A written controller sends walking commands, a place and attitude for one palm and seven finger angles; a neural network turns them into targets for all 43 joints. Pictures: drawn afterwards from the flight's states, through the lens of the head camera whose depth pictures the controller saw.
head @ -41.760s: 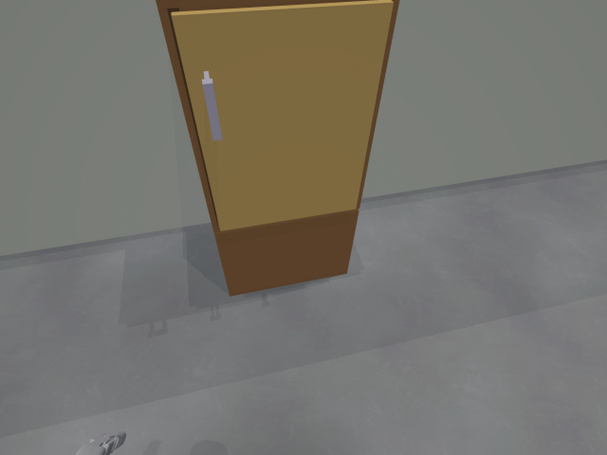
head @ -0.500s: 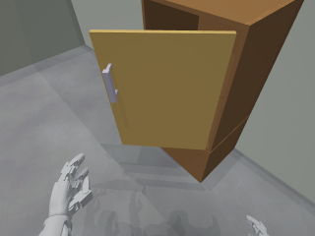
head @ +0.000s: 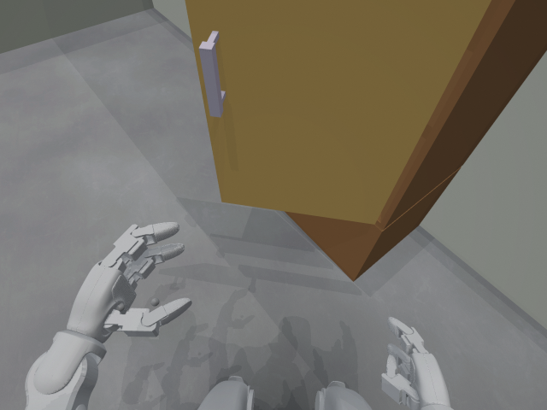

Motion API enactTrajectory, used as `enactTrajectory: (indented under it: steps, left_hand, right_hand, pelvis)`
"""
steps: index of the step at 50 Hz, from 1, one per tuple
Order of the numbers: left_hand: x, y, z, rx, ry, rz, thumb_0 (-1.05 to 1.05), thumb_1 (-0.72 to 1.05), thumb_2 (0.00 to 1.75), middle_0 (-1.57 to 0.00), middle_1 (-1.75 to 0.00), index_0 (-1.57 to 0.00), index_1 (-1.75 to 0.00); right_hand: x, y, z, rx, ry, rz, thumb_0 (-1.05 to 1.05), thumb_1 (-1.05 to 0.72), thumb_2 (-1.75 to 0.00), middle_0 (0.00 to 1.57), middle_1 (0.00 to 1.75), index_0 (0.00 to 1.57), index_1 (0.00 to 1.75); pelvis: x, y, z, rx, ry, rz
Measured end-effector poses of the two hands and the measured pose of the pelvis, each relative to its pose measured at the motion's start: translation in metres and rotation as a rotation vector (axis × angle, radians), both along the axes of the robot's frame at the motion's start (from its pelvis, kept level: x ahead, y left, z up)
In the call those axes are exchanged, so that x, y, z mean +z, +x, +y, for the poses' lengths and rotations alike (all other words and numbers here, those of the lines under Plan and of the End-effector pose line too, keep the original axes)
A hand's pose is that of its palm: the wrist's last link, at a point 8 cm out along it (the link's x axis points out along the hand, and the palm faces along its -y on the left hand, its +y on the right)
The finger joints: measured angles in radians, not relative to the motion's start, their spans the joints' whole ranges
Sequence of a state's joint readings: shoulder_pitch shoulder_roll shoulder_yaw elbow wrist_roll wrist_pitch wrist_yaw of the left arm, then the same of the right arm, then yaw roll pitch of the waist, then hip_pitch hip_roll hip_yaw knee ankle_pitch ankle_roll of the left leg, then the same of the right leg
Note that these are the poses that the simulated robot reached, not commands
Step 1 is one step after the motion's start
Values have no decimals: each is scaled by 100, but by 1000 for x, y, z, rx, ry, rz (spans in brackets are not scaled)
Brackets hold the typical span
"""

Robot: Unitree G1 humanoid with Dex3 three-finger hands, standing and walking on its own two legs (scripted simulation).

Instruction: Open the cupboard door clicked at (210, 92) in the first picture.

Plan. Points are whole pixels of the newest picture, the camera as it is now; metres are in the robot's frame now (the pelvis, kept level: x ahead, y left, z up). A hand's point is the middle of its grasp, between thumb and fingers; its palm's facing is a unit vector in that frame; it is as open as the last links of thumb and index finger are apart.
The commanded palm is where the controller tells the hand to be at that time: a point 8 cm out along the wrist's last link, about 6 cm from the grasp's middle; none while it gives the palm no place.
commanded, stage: raise the hand with hooked fingers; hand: left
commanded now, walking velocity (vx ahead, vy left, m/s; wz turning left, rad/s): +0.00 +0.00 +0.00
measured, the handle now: (215, 75) +0.61 +0.16 +0.13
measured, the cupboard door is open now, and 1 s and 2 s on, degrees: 42 42 42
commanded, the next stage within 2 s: move the hooked fingers beside the handle in 1.38 s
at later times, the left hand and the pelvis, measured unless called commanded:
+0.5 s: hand (96, 247) +0.28 +0.24 +0.11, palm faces -0.03 -1.00 -0.08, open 13.2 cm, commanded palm +0.26 +0.29 +0.11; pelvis +0.02 +0.01 +0.03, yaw -1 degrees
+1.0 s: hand (73, 198) +0.32 +0.27 +0.15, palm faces -0.05 -1.00 -0.05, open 14.0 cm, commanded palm +0.29 +0.31 +0.15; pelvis +0.03 +0.00 +0.05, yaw -1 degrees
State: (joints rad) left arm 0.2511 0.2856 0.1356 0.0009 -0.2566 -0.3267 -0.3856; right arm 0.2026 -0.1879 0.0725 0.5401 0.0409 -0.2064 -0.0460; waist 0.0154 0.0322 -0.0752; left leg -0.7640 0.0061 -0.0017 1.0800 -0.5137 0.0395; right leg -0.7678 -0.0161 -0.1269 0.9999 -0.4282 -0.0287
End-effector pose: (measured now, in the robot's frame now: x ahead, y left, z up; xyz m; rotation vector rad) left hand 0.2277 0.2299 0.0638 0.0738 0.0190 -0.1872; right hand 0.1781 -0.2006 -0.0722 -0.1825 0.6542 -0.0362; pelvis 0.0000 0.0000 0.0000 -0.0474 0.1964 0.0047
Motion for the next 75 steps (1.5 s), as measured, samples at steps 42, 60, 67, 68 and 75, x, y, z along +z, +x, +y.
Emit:
enactTrajectory:
  steps: [42,60,67,68,75]
  left_hand:
    - [87,61,92,171,-5,-54,-2,-49,30,-30,-120,-30,-120]
    - [80,74,84,161,-37,-17,-2,-49,30,-30,-120,-30,-120]
    - [81,73,83,149,-22,8,-2,-49,30,-30,-120,-30,-120]
    - [81,73,82,145,-20,11,-2,-49,30,-30,-120,-30,-120]
    - [85,71,84,153,-30,-5,-2,-49,30,-30,-120,-30,-120]
  right_hand:
    - [47,1,-35,-50,-94,1,1,-91,-90,20,30,20,30]
    - [50,-21,-59,-98,-119,46,1,-91,-90,20,30,20,30]
    - [49,-15,-56,-94,-107,33,1,-91,-90,20,30,20,30]
    - [49,-14,-55,-93,-106,29,1,-91,-90,20,30,20,30]
    - [49,-9,-51,-83,-93,12,1,-91,-90,20,30,20,30]
  pelvis:
    - [44,26,-2,-8,13,-102]
    - [48,26,-8,-28,26,-99]
    - [49,25,-9,-22,25,-103]
    - [49,25,-9,-22,25,-104]
    - [49,24,-9,-23,27,-105]
